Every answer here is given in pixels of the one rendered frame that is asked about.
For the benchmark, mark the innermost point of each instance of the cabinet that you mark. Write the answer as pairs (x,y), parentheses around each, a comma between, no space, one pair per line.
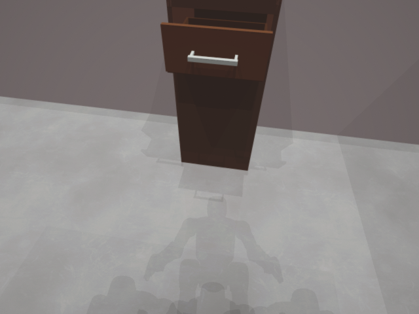
(217,117)

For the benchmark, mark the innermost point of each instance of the drawer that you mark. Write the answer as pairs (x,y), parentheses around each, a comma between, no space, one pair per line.
(218,39)

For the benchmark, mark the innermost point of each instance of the handle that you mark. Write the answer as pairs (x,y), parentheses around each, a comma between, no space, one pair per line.
(220,61)

